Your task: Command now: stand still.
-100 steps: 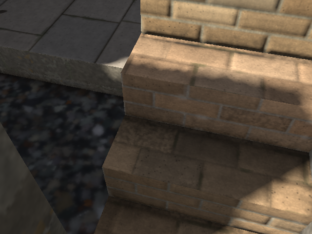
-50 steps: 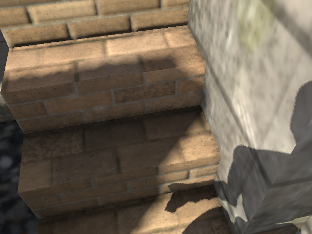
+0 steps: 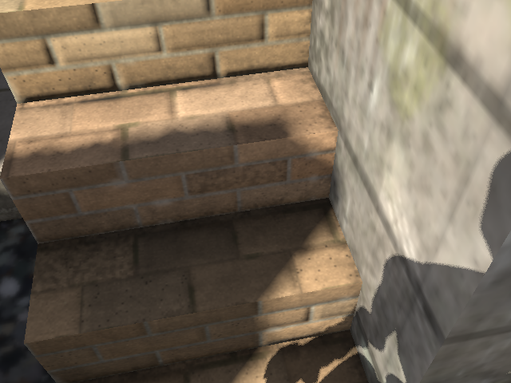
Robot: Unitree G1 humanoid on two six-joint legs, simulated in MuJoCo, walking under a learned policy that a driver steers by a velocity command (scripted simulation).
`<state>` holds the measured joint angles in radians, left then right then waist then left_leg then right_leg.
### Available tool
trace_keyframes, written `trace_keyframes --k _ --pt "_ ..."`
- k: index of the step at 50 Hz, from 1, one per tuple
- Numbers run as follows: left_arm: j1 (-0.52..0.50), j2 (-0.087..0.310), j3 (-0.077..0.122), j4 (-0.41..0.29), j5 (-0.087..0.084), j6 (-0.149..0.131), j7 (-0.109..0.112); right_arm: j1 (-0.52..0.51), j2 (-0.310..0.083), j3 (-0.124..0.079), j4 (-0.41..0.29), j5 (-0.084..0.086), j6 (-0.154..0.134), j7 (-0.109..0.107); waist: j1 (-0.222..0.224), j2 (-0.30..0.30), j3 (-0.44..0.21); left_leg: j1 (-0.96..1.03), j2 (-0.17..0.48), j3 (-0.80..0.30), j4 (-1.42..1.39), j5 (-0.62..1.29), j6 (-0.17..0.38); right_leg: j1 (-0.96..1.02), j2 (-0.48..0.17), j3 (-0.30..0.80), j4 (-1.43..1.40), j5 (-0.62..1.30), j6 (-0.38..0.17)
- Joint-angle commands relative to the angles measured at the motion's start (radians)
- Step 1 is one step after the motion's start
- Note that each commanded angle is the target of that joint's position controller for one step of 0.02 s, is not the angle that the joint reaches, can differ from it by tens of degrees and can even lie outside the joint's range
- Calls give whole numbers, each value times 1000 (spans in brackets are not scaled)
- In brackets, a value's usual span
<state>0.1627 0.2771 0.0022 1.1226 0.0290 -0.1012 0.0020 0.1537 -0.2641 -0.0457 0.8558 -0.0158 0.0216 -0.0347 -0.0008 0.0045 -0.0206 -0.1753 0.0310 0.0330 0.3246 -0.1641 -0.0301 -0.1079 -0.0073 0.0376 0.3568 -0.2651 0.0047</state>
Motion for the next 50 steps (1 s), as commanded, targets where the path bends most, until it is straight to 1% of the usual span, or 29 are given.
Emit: trace_keyframes --k 1,5,7,8,9,10,11,12,13,15,16,18,21,22,23,26,39,40,41,42,43,45,48,49,50 --pt "2 130 19 -19 -1 -8 3 -25 -120 -25 -58 0 -11 -4 1 -6 -35 132 64 -79 -5 248 41 -107 -67 56 -63 232 1" --pt "0 132 19 -10 -1 -7 3 -20 -122 -24 -55 0 -11 -5 2 -7 -29 128 64 -79 -10 234 39 -109 -67 56 -67 221 2" --pt "-34 133 17 -39 12 -14 -5 3 -126 -26 -28 10 -1 -16 15 -1 -31 113 47 -68 -19 155 30 -96 -83 72 -89 203 -4" --pt "-21 78 0 -56 -26 1 28 66 -84 -5 25 3 -13 -10 -15 -34 24 113 59 -38 -32 97 31 -94 -127 101 -113 164 -4" --pt "10 55 -14 -27 -44 11 45 52 -45 12 21 -14 -25 -2 -29 -68 30 153 78 -60 -71 84 25 -125 -89 74 -135 82 -4" --pt "7 59 -15 -39 -31 15 52 32 -67 13 30 -12 -34 -1 -17 -36 57 127 78 -64 -76 91 29 -106 -82 63 -133 77 -5" --pt "9 73 -14 -48 -19 16 53 25 -76 16 40 -7 -42 0 -9 -20 54 118 79 -65 -74 104 33 -86 -85 62 -129 90 -9" --pt "-25 169 7 -58 28 0 29 -59 -154 -13 0 7 -33 -1 30 16 9 94 46 -76 -57 152 35 -74 -56 53 -115 132 -3" --pt "-34 164 9 -68 35 -10 10 -39 -171 -25 1 15 -33 -15 29 33 -17 104 52 -74 -58 150 27 -61 -62 51 -118 131 -3" --pt "-37 126 1 -60 15 -19 -5 -25 -143 -22 -6 12 -34 -28 25 -5 -22 126 55 -77 -61 182 22 -73 -62 49 -123 156 -6" --pt "-42 99 -7 -63 11 -21 -12 -18 -128 -19 -9 12 -30 -27 21 -16 -19 141 62 -77 -62 230 19 -79 -67 41 -122 186 -4" --pt "-34 103 -8 -64 12 -23 -16 -1 -130 -23 -10 11 -29 -28 21 -19 -37 169 64 -78 -52 285 20 -76 -67 39 -122 227 -3" --pt "-46 108 -11 -75 11 -25 -16 5 -128 -26 -14 12 -27 -25 19 -11 -52 179 65 -79 -53 304 17 -63 -70 41 -123 254 -5" --pt "-50 109 -12 -79 11 -25 -16 4 -127 -27 -16 12 -27 -24 19 -9 -52 179 65 -79 -54 307 16 -60 -71 42 -124 261 -5" --pt "-54 119 -9 -81 11 -22 -19 9 -119 -24 -12 14 -22 -27 11 2 -46 190 67 -76 -53 310 12 -66 -83 44 -126 284 -2" --pt "-65 121 -10 -91 10 -21 -23 6 -126 -26 -16 11 -18 -30 11 -7 -46 192 68 -78 -58 316 10 -58 -84 44 -128 304 -1" --pt "-88 138 -13 -118 12 -24 -28 -21 -134 -28 -37 9 -26 -27 14 -15 -55 184 81 -79 -57 327 1 -20 -92 50 -132 362 -6" --pt "-76 148 -10 -115 18 -23 -29 -13 -130 -27 -39 -3 -27 -28 14 1 -51 190 83 -86 -69 326 -4 -17 -97 48 -143 351 -5" --pt "-78 150 -9 -117 19 -23 -30 -17 -131 -28 -40 -3 -28 -28 15 1 -44 192 84 -86 -70 327 -5 -19 -97 49 -147 352 -5" --pt "-81 149 -10 -119 18 -23 -30 -18 -132 -28 -43 -2 -28 -29 14 -4 -44 194 85 -86 -71 328 -5 -18 -97 49 -148 358 -4" --pt "-76 126 -14 -116 6 -17 -33 -17 -132 -31 -48 1 -27 -24 11 -7 -48 194 90 -81 -74 342 -15 -6 -103 61 -148 385 -5" --pt "-73 135 -12 -119 7 -14 -33 -11 -133 -34 -50 2 -28 -20 11 -17 -52 191 90 -81 -78 343 -19 11 -103 60 -147 398 -6" --pt "-70 140 -9 -123 10 -12 -33 -9 -131 -35 -53 1 -28 -19 11 -14 -50 190 91 -79 -81 331 -21 16 -105 64 -151 393 -7" --pt "-63 149 -6 -113 0 -13 -26 -29 -122 -27 -66 -5 -26 -10 1 -47 -52 188 89 -76 -75 336 -13 16 -104 64 -140 431 -4" --pt "-56 147 -5 -114 -1 -13 -22 -23 -123 -27 -64 -5 -26 -6 2 -36 -59 187 88 -74 -74 334 -13 22 -106 65 -137 444 -5"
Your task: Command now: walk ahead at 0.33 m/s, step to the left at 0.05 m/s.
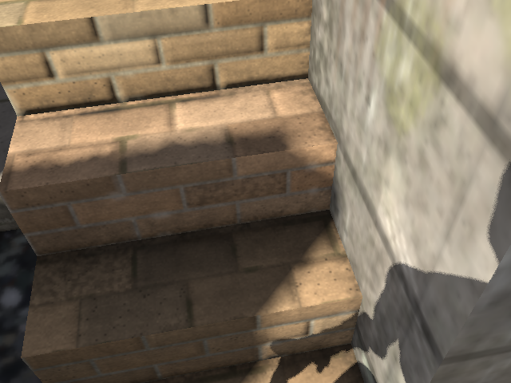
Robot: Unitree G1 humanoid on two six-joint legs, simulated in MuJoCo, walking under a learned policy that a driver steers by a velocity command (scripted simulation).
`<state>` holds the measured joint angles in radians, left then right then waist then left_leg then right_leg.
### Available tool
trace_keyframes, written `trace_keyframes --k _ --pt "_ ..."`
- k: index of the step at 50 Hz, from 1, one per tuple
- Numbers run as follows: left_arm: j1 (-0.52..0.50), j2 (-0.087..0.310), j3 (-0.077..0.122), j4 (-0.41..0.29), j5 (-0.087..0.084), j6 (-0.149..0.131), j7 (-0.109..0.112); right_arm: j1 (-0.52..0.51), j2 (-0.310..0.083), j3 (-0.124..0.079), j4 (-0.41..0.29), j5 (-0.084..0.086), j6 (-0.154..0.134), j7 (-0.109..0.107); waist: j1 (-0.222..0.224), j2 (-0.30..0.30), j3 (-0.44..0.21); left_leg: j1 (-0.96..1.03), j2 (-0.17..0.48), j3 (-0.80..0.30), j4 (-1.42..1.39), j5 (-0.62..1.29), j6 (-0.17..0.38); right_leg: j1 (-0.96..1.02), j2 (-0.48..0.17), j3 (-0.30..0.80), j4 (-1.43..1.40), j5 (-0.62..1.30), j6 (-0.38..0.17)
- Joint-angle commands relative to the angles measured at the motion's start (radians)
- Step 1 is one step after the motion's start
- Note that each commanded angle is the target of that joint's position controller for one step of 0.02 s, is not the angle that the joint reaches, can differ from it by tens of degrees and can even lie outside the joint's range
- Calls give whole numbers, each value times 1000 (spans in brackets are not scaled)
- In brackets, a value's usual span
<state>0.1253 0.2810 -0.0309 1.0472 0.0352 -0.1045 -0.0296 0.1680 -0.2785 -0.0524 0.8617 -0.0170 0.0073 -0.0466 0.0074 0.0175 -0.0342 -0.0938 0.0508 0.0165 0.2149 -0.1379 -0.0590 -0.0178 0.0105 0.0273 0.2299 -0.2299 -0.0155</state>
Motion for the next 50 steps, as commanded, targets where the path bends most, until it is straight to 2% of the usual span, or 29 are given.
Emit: trace_keyframes --k 1,6,7,8,10,14,19,20,24,25,26,30,39,40,41,50 --pt "-15 144 29 -40 -6 -10 12 -33 -110 -19 -67 -2 -11 7 -6 -40 -47 102 67 -56 35 304 15 -63 -124 76 -9 407 15" --pt "-12 142 32 -43 -3 -10 13 -30 -109 -16 -64 -2 -8 5 -7 -29 -30 97 67 -54 28 280 13 -75 -123 80 -16 377 13" --pt "-2 80 13 -47 -41 4 50 27 -80 8 -11 -9 -28 11 -28 -27 33 91 72 -13 13 200 21 -95 -152 75 -14 324 10" --pt "2 87 9 -56 -38 8 64 35 -63 16 4 -7 -36 12 -23 -32 49 87 70 -22 8 191 21 -106 -149 78 -17 301 7" --pt "10 109 12 -67 -29 10 70 16 -76 24 16 -5 -43 12 -14 -30 47 92 73 -26 12 206 25 -105 -148 79 -11 302 6" --pt "26 109 13 -80 -28 11 70 6 -98 32 36 -4 -51 11 -7 -42 10 98 74 -25 23 250 32 -69 -144 67 19 354 5" --pt "42 96 10 -93 -27 14 72 9 -97 42 63 -1 -52 11 -7 -44 6 101 72 -27 28 260 35 -67 -142 59 29 345 8" --pt "47 89 12 -107 -19 19 68 29 -99 39 76 11 -61 5 6 -17 3 106 78 -28 39 278 25 -74 -141 51 21 300 11" --pt "62 78 11 -114 -20 23 67 29 -99 41 85 8 -63 4 0 -29 13 108 81 -31 46 291 26 -90 -135 44 18 284 14" --pt "47 62 7 -122 -24 22 67 18 -88 43 82 13 -63 6 -4 -64 -4 100 84 -25 55 310 31 -79 -129 41 20 303 18" --pt "49 60 7 -127 -24 23 68 20 -92 43 85 14 -63 6 -3 -55 -7 101 82 -24 57 315 32 -77 -131 40 23 313 19" --pt "66 65 11 -134 -22 24 69 22 -90 46 95 13 -63 6 -4 -27 5 93 81 -25 58 312 32 -82 -133 40 21 297 18" --pt "79 53 14 -152 -21 22 68 7 -88 47 103 11 -64 6 -7 -27 17 89 82 -28 59 294 35 -97 -134 39 10 275 20" --pt "65 72 20 -158 -20 14 72 10 -85 49 114 12 -63 3 -7 -19 17 103 79 -37 57 292 45 -106 -132 37 4 251 15" --pt "67 67 19 -159 -21 11 73 5 -86 49 114 11 -63 2 -6 -17 19 108 80 -38 59 294 48 -113 -132 37 0 243 15" --pt "76 55 18 -165 -23 9 74 -4 -85 48 131 10 -64 4 -5 -33 14 103 81 -42 60 300 51 -102 -133 30 -1 251 16"
Over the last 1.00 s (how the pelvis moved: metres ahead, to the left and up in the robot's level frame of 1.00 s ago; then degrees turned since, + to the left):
0.02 -0.01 0.00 0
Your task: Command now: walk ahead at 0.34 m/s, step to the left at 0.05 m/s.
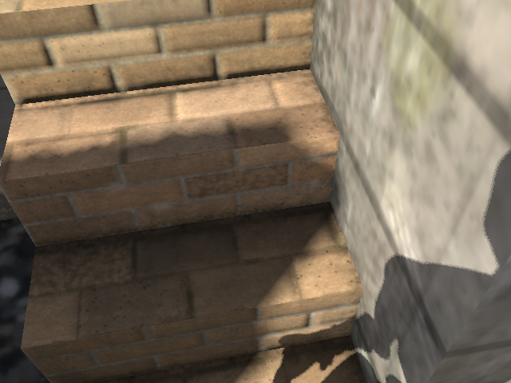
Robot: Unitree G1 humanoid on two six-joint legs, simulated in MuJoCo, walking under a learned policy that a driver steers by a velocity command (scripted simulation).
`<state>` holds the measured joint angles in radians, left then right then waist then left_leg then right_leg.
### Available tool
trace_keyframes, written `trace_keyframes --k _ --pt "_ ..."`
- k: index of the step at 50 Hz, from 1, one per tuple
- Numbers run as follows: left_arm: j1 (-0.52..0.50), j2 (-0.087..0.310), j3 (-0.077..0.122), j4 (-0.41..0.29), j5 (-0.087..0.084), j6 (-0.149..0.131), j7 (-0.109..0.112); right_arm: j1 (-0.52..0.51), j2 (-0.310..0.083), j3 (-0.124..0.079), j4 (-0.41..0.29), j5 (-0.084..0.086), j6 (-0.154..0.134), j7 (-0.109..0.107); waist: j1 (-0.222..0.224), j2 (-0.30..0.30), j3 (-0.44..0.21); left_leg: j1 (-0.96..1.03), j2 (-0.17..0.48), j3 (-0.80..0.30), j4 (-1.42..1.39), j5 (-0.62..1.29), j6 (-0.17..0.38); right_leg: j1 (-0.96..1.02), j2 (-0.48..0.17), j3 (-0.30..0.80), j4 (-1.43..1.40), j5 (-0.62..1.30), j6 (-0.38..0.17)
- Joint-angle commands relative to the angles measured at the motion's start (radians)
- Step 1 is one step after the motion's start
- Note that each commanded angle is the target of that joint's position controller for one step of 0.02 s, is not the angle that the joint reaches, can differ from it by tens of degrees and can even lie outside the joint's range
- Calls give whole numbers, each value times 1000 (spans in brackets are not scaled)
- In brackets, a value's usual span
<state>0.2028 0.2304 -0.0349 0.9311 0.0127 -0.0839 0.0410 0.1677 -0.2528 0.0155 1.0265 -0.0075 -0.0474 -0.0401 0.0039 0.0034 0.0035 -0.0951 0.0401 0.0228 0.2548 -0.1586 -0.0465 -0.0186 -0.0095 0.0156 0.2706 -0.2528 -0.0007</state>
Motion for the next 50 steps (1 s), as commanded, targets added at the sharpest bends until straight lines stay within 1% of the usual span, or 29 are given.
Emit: trace_keyframes --k 1,15,16,18,21,27,50 --pt "-1 106 22 -49 -1 -11 3 -4 -111 -20 -33 0 -10 -2 -2 -20 -23 104 92 -48 20 320 38 -101 -114 41 -42 274 1" --pt "8 104 23 -54 -1 -12 3 -3 -108 -19 -18 0 -11 -1 -3 -18 -18 95 91 -49 19 311 36 -98 -116 38 -44 271 -1" --pt "26 116 25 -48 1 -12 2 6 -116 -20 -14 -8 -11 -3 -1 17 -2 106 87 -54 11 288 31 -113 -124 41 -48 254 -3" --pt "23 115 25 -48 0 -14 1 8 -112 -20 -13 -9 -9 -4 -5 -3 3 109 89 -56 9 285 31 -119 -122 40 -52 249 -2" --pt "20 109 23 -51 -1 -15 1 10 -115 -22 -12 -8 -9 -4 -7 -22 -5 116 90 -56 11 297 34 -115 -121 38 -50 266 -1" --pt "26 110 22 -52 -2 -14 2 13 -116 -22 -9 -7 -9 -3 -6 -24 -12 119 90 -54 13 311 34 -106 -123 34 -45 284 -1" --pt "34 113 21 -56 -2 -13 3 18 -117 -21 -4 -6 -8 -3 -5 -19 -8 118 90 -53 13 324 32 -102 -125 28 -42 293 -2"
Over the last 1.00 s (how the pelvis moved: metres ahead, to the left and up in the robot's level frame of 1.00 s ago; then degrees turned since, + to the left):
0.00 0.01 0.00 0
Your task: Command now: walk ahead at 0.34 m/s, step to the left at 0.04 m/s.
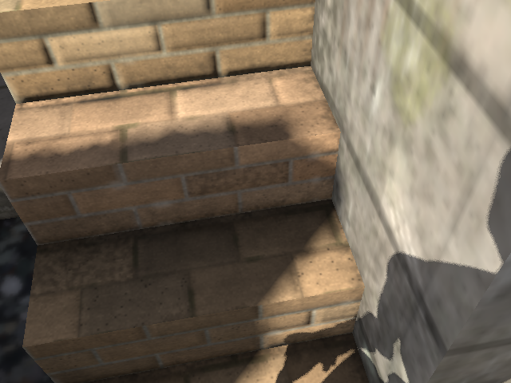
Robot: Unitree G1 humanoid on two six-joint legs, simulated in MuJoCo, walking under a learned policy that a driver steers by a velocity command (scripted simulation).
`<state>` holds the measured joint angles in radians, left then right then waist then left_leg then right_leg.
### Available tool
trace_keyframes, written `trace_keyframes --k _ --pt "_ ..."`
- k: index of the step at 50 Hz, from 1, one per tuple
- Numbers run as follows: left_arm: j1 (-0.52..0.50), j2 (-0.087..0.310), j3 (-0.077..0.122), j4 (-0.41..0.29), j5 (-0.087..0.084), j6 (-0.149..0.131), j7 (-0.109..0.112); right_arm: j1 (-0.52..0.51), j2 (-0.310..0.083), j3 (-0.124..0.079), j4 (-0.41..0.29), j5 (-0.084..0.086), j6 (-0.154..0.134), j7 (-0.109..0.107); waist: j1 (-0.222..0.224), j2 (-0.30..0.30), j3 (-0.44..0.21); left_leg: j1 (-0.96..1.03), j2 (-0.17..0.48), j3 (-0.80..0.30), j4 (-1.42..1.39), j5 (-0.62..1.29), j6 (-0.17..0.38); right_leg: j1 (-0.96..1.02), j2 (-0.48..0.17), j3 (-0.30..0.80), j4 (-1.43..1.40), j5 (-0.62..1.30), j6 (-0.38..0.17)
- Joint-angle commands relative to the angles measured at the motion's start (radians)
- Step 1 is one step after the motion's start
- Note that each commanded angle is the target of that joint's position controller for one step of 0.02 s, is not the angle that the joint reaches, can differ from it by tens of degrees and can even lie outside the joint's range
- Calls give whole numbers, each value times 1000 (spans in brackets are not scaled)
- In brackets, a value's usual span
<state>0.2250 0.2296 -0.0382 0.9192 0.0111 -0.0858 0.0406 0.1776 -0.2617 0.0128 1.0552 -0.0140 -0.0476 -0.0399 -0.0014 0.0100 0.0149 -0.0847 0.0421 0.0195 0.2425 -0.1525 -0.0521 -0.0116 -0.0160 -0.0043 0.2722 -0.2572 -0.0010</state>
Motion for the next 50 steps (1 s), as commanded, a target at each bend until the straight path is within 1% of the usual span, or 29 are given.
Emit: trace_keyframes --k 1,50 --pt "12 114 24 -44 -1 -11 3 8 -108 -18 -32 0 -8 -3 0 -26 -19 108 88 -50 26 318 38 -109 -119 48 -44 298 -1" --pt "16 110 23 -40 -1 -11 3 12 -104 -19 -32 0 -10 -1 1 -26 -18 102 89 -46 23 317 35 -105 -122 36 -48 290 -1"
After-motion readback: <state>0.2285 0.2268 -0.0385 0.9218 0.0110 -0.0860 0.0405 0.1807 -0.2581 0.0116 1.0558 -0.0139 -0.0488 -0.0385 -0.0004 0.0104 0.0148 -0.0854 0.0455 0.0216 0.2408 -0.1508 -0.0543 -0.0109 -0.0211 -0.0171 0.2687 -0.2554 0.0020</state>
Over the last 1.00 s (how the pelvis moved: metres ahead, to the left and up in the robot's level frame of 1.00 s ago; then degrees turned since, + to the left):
0.00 0.00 0.00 0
